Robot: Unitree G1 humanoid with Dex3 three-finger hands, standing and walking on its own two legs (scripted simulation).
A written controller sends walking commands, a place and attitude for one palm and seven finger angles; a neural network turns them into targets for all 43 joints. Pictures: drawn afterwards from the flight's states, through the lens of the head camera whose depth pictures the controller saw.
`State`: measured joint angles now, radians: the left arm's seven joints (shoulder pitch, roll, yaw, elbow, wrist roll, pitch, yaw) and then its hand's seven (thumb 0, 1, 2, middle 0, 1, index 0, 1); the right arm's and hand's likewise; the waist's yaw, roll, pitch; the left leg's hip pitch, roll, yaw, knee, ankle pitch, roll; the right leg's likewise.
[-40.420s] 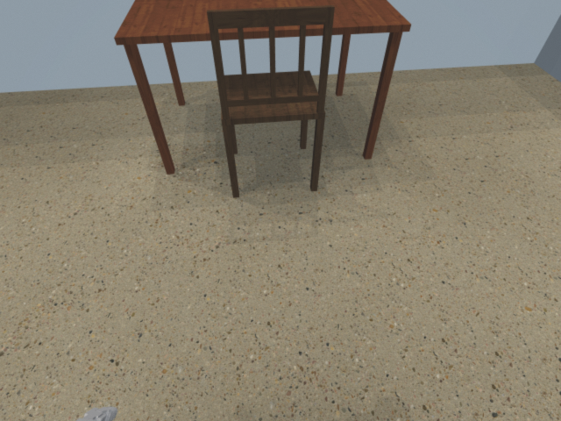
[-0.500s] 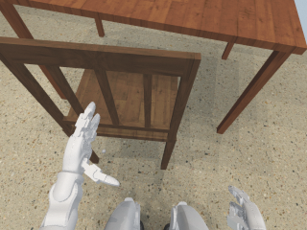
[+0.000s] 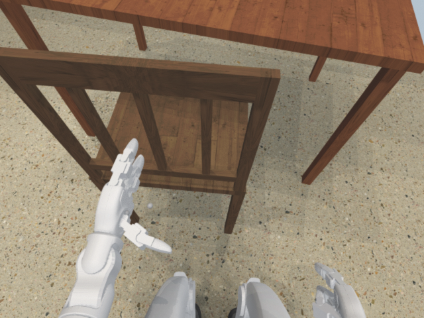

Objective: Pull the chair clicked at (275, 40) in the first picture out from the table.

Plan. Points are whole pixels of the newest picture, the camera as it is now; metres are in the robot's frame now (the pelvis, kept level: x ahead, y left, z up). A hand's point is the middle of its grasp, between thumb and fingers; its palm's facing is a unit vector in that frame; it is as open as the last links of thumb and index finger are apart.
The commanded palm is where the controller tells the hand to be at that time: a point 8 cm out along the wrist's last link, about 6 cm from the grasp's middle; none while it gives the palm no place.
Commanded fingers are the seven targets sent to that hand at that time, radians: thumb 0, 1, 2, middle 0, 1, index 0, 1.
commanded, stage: aim the fingers beside a spindle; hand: left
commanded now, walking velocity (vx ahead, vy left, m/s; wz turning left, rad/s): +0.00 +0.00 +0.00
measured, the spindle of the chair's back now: (153, 137) +0.46 +0.14 +0.02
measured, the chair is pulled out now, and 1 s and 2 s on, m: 0.13 0.13 0.13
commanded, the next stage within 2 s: push the fingers through the gap in 0.24 s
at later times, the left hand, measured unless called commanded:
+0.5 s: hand (152, 201) +0.32 +0.12 +0.02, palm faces -0.09 -1.00 -0.01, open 16.9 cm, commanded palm +0.31 +0.18 +0.02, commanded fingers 0.00 -0.50 0.30 -0.06 -0.08 -0.06 -0.08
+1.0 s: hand (159, 175) +0.37 +0.12 +0.02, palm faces -0.09 -1.00 -0.02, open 16.9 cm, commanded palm +0.35 +0.17 +0.02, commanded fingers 0.00 -0.50 0.30 -0.06 -0.08 -0.06 -0.08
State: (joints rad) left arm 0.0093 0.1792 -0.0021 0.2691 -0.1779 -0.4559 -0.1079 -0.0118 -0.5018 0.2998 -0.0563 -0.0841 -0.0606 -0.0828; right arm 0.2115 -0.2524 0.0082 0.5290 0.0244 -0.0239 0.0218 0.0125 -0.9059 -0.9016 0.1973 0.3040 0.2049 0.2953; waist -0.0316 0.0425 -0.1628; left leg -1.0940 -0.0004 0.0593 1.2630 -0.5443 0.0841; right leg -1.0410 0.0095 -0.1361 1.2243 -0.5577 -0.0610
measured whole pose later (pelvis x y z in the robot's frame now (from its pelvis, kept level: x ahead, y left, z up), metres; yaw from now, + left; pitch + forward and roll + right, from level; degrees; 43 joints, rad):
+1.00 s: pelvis +0.00 +0.00 +0.00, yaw +0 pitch +22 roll -3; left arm -0.26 0.19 0.04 0.49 -0.15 -0.46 -0.07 -0.01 -0.50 0.30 -0.06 -0.08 -0.06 -0.08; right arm 0.22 -0.26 0.00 0.58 0.02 0.00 0.02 0.01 -0.91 -0.90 0.20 0.30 0.20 0.30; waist -0.05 0.04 -0.16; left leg -1.12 0.00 0.06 1.27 -0.54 0.09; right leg -1.07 0.01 -0.13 1.23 -0.55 -0.06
